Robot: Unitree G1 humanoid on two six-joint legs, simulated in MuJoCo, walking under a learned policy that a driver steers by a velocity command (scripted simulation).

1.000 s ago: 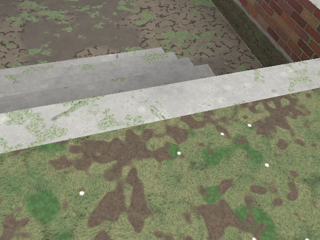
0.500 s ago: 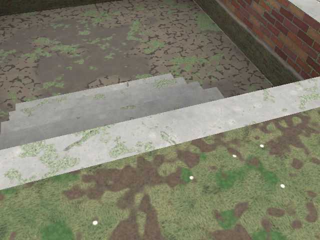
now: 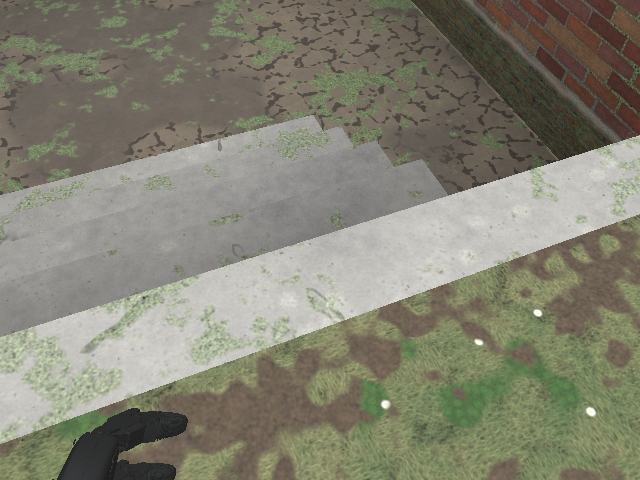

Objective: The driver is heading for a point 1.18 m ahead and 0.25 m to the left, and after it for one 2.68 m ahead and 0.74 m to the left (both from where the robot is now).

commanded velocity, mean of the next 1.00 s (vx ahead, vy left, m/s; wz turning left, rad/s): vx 0.99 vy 0.00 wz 0.52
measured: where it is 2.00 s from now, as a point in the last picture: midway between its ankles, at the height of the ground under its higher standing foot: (189, 221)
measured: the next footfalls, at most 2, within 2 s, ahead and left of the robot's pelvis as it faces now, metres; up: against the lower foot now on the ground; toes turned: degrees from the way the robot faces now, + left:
right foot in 0.06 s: +0.26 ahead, -0.09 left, +0.00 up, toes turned -4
left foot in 0.54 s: +0.70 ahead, +0.05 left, +0.00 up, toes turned +17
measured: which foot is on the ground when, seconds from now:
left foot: down 0.00-0.08, up 0.10-0.52, down 0.54-1.00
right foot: up 0.00-0.04, down 0.06-0.54, up 0.56-1.00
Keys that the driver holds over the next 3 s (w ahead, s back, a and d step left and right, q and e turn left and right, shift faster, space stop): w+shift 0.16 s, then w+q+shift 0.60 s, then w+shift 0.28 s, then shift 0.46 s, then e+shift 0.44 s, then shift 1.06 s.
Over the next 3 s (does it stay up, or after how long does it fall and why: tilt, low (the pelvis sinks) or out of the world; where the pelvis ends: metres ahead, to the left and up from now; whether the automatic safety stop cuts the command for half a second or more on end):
stays up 1.40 0.32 -0.33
